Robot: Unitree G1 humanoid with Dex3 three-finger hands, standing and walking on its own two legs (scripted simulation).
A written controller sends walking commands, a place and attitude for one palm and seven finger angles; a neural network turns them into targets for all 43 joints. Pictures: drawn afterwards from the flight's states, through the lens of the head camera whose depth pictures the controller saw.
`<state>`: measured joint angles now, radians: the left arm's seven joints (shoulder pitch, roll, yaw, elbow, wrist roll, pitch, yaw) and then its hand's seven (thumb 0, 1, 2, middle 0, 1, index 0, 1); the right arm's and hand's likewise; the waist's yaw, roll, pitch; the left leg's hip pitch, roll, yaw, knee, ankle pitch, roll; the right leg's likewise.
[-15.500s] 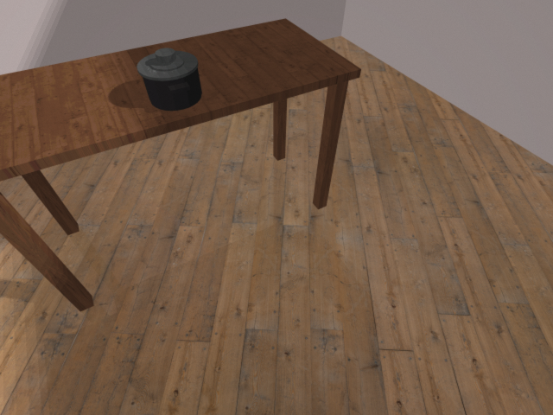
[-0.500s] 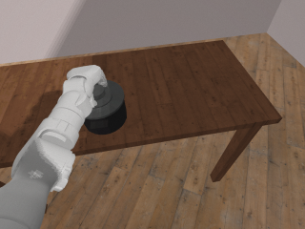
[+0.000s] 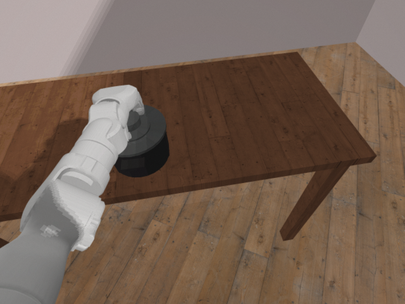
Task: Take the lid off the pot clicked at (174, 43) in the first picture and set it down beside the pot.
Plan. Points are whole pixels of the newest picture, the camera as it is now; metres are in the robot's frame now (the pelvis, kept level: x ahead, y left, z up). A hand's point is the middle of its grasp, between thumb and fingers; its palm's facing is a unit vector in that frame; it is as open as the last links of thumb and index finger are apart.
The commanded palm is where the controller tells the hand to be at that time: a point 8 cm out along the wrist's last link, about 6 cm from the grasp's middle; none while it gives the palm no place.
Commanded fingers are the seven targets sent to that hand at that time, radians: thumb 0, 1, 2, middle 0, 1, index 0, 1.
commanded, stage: raise the hand to come down again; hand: left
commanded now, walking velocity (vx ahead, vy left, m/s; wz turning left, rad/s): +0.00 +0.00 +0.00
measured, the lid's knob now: (128, 120) +0.50 +0.16 +0.08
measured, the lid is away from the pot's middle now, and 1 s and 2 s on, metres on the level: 0.00 0.01 0.01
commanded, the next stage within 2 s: move the open hand above the knob in 1.46 s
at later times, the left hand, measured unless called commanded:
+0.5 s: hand (131, 122) +0.47 +0.14 +0.10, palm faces -0.29 -0.10 -0.95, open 10.2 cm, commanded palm +0.46 +0.14 +0.17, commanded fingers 0.00 -0.17 1.16 -0.63 -0.47 -0.63 -0.47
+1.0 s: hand (125, 117) +0.46 +0.14 +0.13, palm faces -0.27 -0.09 -0.96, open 10.3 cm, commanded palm +0.45 +0.14 +0.19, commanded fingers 0.00 -0.18 1.16 -0.66 -0.41 -0.66 -0.41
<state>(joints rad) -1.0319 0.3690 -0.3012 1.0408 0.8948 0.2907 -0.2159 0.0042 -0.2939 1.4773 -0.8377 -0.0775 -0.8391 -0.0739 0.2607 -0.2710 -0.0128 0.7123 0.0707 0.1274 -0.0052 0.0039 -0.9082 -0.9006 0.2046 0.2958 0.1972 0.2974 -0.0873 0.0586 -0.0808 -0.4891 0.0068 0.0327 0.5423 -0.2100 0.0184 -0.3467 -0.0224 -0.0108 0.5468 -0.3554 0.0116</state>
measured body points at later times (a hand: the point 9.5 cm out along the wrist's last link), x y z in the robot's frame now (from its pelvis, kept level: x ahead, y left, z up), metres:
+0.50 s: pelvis +0.00 -0.01 +0.00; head +0.04 -0.03 +0.45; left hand +0.48 +0.14 +0.16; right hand +0.09 -0.27 -0.14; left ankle +0.03 +0.11 -0.73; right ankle -0.06 -0.13 -0.73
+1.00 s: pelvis +0.00 -0.01 +0.00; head +0.03 -0.04 +0.45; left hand +0.47 +0.15 +0.18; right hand +0.11 -0.27 -0.13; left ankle +0.03 +0.11 -0.73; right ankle -0.06 -0.13 -0.73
